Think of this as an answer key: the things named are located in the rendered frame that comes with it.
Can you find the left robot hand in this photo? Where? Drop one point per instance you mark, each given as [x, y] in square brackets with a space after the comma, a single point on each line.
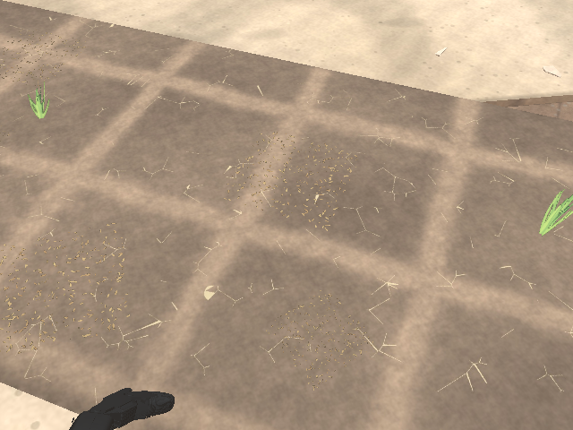
[122, 407]

